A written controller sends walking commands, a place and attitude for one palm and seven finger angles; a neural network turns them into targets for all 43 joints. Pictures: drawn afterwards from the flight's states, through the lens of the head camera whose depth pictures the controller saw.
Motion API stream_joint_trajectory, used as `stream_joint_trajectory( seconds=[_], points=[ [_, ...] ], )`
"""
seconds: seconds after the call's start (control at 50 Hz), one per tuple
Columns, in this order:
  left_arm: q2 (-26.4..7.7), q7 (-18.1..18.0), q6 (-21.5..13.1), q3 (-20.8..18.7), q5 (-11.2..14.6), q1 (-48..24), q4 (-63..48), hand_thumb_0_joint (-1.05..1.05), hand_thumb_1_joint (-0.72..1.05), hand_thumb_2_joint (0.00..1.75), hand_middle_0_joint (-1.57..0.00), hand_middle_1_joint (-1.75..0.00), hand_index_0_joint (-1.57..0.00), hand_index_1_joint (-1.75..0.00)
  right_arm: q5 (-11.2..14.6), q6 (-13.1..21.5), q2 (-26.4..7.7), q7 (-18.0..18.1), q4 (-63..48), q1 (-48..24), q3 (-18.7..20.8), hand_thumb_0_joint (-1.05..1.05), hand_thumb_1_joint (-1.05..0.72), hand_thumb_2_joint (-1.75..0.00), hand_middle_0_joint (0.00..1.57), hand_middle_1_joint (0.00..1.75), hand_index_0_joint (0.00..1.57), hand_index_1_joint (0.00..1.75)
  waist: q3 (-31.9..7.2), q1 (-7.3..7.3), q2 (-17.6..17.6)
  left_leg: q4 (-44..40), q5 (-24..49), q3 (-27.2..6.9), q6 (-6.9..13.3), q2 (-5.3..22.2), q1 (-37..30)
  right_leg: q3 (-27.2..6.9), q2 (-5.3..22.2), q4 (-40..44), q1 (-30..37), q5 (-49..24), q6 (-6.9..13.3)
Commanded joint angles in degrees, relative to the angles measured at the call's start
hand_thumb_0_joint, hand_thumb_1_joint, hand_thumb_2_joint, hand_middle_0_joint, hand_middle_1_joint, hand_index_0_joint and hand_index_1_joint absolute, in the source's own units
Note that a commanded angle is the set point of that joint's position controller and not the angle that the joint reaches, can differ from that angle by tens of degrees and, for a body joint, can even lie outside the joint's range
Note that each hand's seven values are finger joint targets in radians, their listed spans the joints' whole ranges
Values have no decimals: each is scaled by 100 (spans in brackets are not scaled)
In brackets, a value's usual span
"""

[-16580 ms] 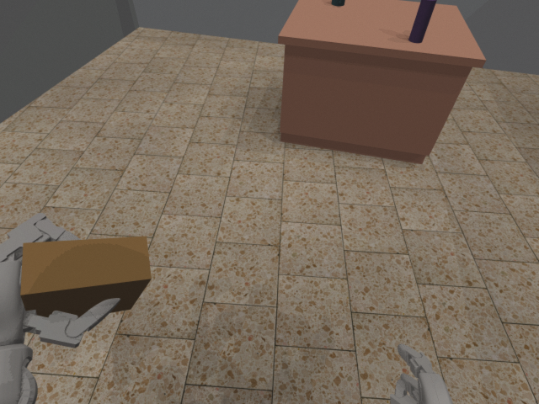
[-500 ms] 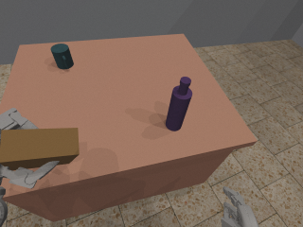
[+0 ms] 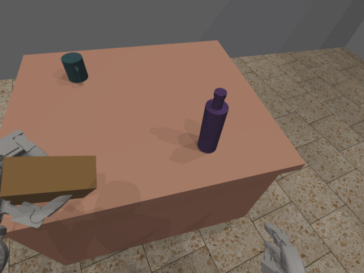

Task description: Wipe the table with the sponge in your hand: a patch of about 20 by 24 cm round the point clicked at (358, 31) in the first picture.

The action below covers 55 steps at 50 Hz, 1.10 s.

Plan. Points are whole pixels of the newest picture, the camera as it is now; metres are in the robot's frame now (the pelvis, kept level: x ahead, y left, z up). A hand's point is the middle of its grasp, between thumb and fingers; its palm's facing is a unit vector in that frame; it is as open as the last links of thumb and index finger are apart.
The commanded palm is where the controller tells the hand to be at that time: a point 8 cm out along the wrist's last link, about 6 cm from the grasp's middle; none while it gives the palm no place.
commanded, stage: come to a stop and stand still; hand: left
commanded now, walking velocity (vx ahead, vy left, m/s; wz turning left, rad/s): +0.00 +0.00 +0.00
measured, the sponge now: (64, 181) +0.23 +0.22 +0.14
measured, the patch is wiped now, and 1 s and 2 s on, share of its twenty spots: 0.00 0.00 0.00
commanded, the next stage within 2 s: look again from close up in 0.72 s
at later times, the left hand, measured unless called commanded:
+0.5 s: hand (42, 153) +0.27 +0.28 +0.14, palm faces +0.31 -0.83 -0.47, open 9.0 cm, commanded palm +0.20 +0.29 +0.18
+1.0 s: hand (38, 163) +0.24 +0.26 +0.16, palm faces +0.37 -0.85 -0.37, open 9.0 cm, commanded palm +0.18 +0.28 +0.18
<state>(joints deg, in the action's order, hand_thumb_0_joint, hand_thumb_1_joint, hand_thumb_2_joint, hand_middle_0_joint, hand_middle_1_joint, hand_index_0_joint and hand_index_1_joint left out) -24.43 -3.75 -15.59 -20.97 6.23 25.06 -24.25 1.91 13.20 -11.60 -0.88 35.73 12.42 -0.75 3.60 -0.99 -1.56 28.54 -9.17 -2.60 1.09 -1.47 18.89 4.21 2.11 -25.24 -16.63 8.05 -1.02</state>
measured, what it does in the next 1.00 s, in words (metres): stands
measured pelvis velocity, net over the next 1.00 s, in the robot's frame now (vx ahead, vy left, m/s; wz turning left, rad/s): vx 0.03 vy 0.00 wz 0.00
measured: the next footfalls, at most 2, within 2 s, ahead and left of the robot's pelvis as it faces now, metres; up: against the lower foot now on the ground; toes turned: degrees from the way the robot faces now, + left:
none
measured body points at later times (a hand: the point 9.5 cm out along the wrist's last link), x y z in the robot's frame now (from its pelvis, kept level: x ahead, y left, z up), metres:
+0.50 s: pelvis +0.04 +0.01 +0.00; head +0.10 +0.07 +0.44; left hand +0.25 +0.32 +0.17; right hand +0.18 -0.23 -0.08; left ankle +0.07 +0.10 -0.74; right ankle +0.06 -0.13 -0.74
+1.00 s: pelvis +0.03 +0.00 +0.00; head +0.05 +0.02 +0.45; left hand +0.22 +0.30 +0.18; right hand +0.22 -0.22 -0.06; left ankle +0.07 +0.10 -0.74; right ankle +0.06 -0.13 -0.74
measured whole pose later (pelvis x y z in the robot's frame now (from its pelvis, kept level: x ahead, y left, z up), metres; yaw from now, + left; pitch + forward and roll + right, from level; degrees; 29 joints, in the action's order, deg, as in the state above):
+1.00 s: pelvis +0.03 +0.00 +0.00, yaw +0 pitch +0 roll -1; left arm -24.7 -4.7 -14.2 -21.8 5.9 24.2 -25.8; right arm 1.6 9.9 -12.0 -0.9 34.0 10.0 -1.2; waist 3.1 -2.2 -2.4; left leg 28.8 -11.6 -0.9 0.9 -0.6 17.6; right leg 3.3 1.8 -26.3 -15.6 10.9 -1.0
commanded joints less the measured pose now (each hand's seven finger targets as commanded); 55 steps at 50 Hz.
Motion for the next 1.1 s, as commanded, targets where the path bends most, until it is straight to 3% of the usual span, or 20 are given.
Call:
stream_joint_trajectory(
  seconds=[0.0,0.02,0.04,0.06,0.1,0.14,0.18,0.2,0.28,0.3,0.32,0.38,0.4,0.44,0.54,0.72,0.78,0.9,0.96,1.08],
  points=[
    [-5292,-236,-1268,-2199,-809,-5829,-3604,0,10,130,-120,-160,-120,-160,377,57,-1303,558,-1256,548,-644,0,-90,-90,20,30,20,30,-1118,465,1904,-157,-2557,-433,289,478,276,-647,49,-366,453,1540,-93],
    [-2117,-190,-734,-1744,-643,-3539,-1361,0,10,130,-120,-160,-120,-160,108,124,-306,493,-1243,107,-59,0,-90,-90,20,30,20,30,-1252,-14,486,-457,-1945,-565,211,987,257,-262,289,-422,-74,2036,36],
    [-1968,-253,-526,-1368,-592,-2896,-648,0,10,130,-120,-160,-120,-160,-108,115,-853,326,-1021,-253,-7,0,-90,-90,20,30,20,30,-970,-11,414,-477,-1428,-256,79,650,-137,-379,91,-134,-194,1714,160],
    [-1959,-243,-485,-1379,-533,-2601,-441,0,10,130,-120,-160,-120,-160,-176,106,-1000,248,-1030,-247,104,0,-90,-90,20,30,20,30,-757,-9,296,-281,-1544,-24,-14,595,-229,-559,167,200,-632,1739,260],
    [-1462,-142,-433,-959,-338,-1477,96,0,10,130,-120,-160,-120,-160,-171,96,-1021,102,-989,-352,75,0,-90,-90,20,30,20,30,-771,-79,212,-159,-1601,99,12,431,-432,-865,181,466,-782,1822,407],
    [-1146,-129,-501,-574,-258,-1124,-416,0,10,130,-120,-160,-120,-160,-143,145,-1051,-23,-1075,-127,146,0,-90,-90,20,30,20,30,-452,-141,295,-358,-1814,34,38,435,-229,-808,271,469,-756,1718,437],
    [-1082,-170,-528,-531,-243,-799,-713,0,10,130,-120,-160,-120,-160,-102,223,-1042,-107,-1092,-119,178,0,-90,-90,20,30,20,30,-412,-162,160,-454,-1696,13,84,439,-245,-723,237,459,-679,1730,400],
    [-1260,-221,-545,-717,-250,-729,-726,0,10,130,-120,-160,-120,-160,-88,217,-1044,-130,-1063,-253,129,0,-90,-90,20,30,20,30,-530,-161,320,-614,-1617,-68,107,521,-330,-666,123,303,-540,1531,377],
    [-1596,-381,-648,-1189,-303,-641,-1181,0,10,130,-120,-160,-120,-160,-187,204,-1012,-92,-921,-184,204,0,-90,-90,20,30,20,30,-841,-124,-67,-455,-1054,-64,63,436,-2,-527,218,231,223,705,304],
    [-1932,-416,-649,-1444,-312,-800,-1331,0,10,130,-120,-160,-120,-160,-182,170,-1051,-99,-873,-319,177,0,-90,-90,20,30,20,30,-1021,-81,232,-430,-951,-97,64,450,-133,-568,187,113,268,614,316],
    [-1699,-405,-664,-1270,-326,-782,-1371,0,10,130,-120,-160,-120,-160,-209,157,-976,-72,-788,-185,206,0,-90,-90,20,30,20,30,-1075,-70,408,-460,-748,-103,38,478,-24,-439,233,-12,475,300,312],
    [-1674,-444,-674,-1167,-286,-469,-1732,0,10,130,-120,-160,-120,-160,-208,254,-998,-116,-685,-80,230,0,-90,-90,20,30,20,30,-1386,-127,868,-241,201,-66,1,440,-178,-362,280,-305,747,-586,305],
    [-1809,-462,-635,-1269,-272,-405,-1824,0,10,130,-120,-160,-120,-160,-182,277,-1007,-140,-648,-198,200,0,-90,-90,20,30,20,30,-1569,-117,912,-189,562,-105,-11,489,-435,-365,249,-411,667,-631,285],
    [-1592,-454,-629,-1081,-250,-324,-2004,0,10,130,-120,-160,-120,-160,-195,292,-1001,-127,-579,-14,237,0,-90,-90,20,30,20,30,-1574,-129,886,-71,1521,-172,-74,561,-582,-283,318,-464,635,-916,251],
    [-1352,-411,-492,-920,-289,-316,-1722,0,10,130,-120,-160,-120,-160,-190,215,-1014,-139,-568,-18,346,0,-90,-90,20,30,20,30,-1383,-104,731,-147,3169,-390,-122,949,-1252,-223,309,-644,-79,37,149],
    [-1094,-277,-359,-803,-143,-294,-1727,0,10,130,-120,-160,-120,-160,-69,-8,-844,-102,-865,-241,323,0,-90,-90,20,30,20,30,-1516,-98,664,-267,1983,-215,-207,739,-884,-294,355,-351,611,-902,204],
    [-1119,-263,-300,-854,-29,-275,-1694,0,10,130,-120,-160,-120,-160,-36,-38,-835,-70,-907,-367,298,0,-90,-90,20,30,20,30,-1327,-76,498,-305,1245,-224,-189,616,-632,-433,400,-141,671,-981,212],
    [-1086,-221,-184,-827,54,-431,-1227,0,10,130,-120,-160,-120,-160,57,-56,-844,41,-927,-530,306,0,-90,-90,20,30,20,30,-1110,7,465,-505,110,-278,-105,534,-659,-670,427,239,339,-329,230],
    [-914,-191,-186,-612,74,-622,-1157,0,10,130,-120,-160,-120,-160,33,-24,-835,78,-956,-498,289,0,-90,-90,20,30,20,30,-862,8,197,-526,-337,-321,-75,488,-477,-686,454,501,226,76,209],
    [-942,-177,-177,-557,37,-655,-1323,0,10,130,-120,-160,-120,-160,88,93,-802,104,-949,-533,285,0,-90,-90,20,30,20,30,-800,47,261,-602,-651,-417,-39,496,-449,-710,445,642,129,666,198]
  ],
)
